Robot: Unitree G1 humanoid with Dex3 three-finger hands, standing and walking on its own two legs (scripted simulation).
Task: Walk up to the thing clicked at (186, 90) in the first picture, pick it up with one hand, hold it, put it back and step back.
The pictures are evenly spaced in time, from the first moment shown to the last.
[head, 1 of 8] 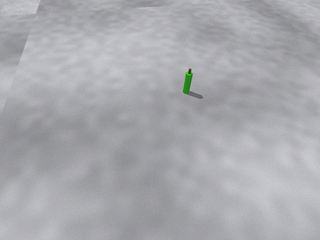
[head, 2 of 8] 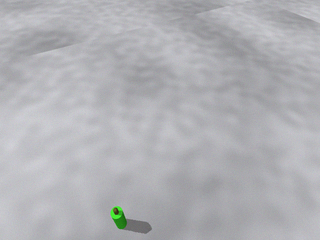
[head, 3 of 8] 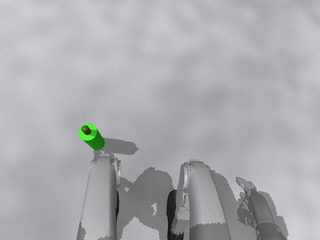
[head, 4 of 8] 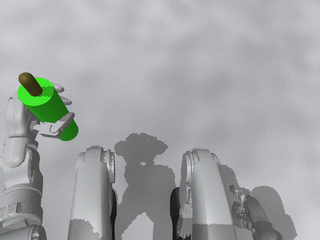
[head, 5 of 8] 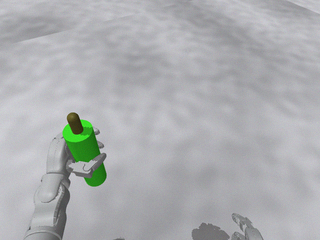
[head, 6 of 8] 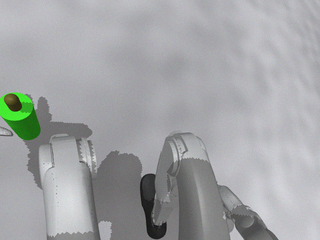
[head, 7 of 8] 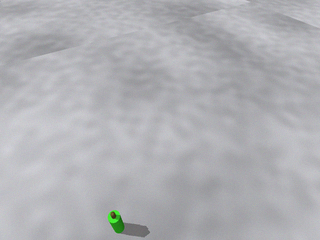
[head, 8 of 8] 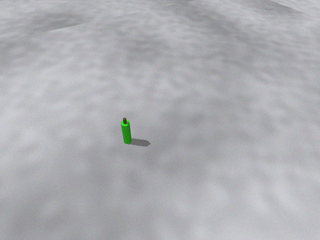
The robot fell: no
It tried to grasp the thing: yes
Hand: left
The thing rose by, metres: 0.66
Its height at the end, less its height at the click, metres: +0.00
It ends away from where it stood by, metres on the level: 0.01
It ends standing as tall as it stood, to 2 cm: yes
